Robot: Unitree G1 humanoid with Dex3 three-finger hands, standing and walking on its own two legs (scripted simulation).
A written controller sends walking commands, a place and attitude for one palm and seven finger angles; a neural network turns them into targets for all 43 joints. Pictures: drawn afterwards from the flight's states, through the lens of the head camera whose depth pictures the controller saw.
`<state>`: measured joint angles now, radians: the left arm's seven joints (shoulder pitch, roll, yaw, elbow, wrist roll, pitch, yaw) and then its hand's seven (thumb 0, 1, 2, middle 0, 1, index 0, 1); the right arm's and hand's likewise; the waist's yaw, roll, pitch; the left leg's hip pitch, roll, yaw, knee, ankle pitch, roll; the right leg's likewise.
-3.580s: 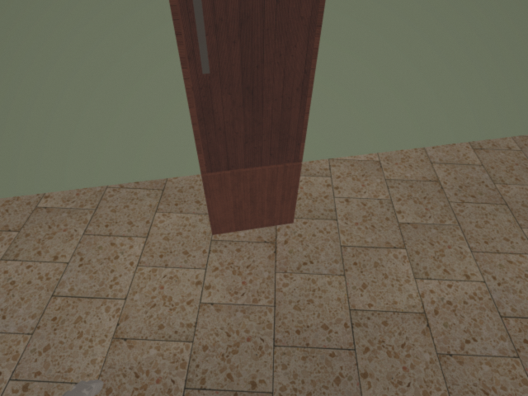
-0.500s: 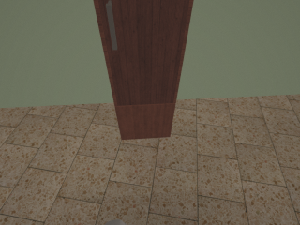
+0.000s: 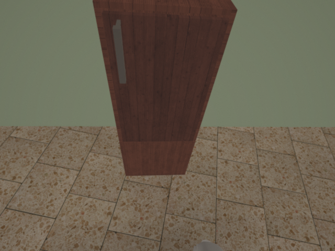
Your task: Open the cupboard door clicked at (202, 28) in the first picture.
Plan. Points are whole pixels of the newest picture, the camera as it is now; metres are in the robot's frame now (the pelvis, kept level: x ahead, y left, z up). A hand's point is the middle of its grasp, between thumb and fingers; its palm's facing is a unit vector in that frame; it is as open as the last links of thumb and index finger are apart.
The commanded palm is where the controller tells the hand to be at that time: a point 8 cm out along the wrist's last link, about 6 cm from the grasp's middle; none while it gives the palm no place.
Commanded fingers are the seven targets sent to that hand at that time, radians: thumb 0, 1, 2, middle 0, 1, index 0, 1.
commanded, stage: come to a stop and stand still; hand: left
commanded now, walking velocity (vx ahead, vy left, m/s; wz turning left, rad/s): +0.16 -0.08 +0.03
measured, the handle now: (120, 53) +0.61 +0.18 +0.14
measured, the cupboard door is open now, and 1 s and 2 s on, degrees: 0 0 0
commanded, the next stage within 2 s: look again from close up in 1.38 s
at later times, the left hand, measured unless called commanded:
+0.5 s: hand out of the picture +0.14 +0.18 -0.19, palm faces +0.07 -0.97 -0.24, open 7.4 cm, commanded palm none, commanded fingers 0.00 0.90 0.90 -0.20 -0.30 -0.20 -0.30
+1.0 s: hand out of the picture +0.02 +0.18 -0.19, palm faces +0.02 -0.98 -0.19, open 7.4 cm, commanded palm none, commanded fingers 0.00 0.90 0.90 -0.20 -0.30 -0.20 -0.30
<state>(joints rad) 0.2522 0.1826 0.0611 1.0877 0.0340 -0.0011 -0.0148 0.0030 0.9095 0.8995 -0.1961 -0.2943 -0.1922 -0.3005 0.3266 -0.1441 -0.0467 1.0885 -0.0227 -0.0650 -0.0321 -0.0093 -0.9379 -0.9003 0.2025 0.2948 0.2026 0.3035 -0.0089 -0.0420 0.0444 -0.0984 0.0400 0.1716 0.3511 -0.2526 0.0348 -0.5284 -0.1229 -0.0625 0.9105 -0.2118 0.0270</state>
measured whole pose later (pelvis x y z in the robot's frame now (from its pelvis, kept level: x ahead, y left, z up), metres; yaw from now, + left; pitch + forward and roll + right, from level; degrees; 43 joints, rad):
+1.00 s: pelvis +0.03 +0.00 -0.01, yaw +0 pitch +1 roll +1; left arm 0.30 0.18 0.03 1.12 0.02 0.03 0.01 0.00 0.91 0.90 -0.20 -0.29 -0.19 -0.30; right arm 0.30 -0.15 -0.03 1.12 -0.01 0.00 -0.04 0.01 -0.91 -0.90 0.20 0.30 0.20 0.30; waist -0.03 -0.03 0.03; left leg -0.25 0.00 0.07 0.43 -0.18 0.01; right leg -0.17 -0.04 -0.02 0.44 -0.27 0.02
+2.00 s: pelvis +0.05 +0.01 -0.01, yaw -1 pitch +0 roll +0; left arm 0.27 0.20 0.00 1.06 0.02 -0.01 0.04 0.00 0.91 0.90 -0.20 -0.29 -0.19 -0.30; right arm 0.23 -0.17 0.01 1.06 -0.02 -0.02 -0.03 0.01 -0.93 -0.90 0.20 0.29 0.20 0.30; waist 0.00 -0.01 0.02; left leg -0.23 -0.01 0.06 0.51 -0.28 0.03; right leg -0.16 -0.03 -0.01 0.50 -0.34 0.02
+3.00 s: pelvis +0.02 -0.01 -0.04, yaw +1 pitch +6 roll -1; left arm 0.25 0.31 0.34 0.09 -0.37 -0.25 -0.33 0.00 0.00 0.52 -0.26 -0.87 -0.26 -0.88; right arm 0.30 -0.28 0.01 0.64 0.05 -0.26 -0.09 0.02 -0.90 -0.90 0.20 0.30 0.20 0.30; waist 0.01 0.04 -0.07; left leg -0.53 0.02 0.01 0.78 -0.35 0.01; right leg -0.46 0.01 -0.08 0.75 -0.40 -0.03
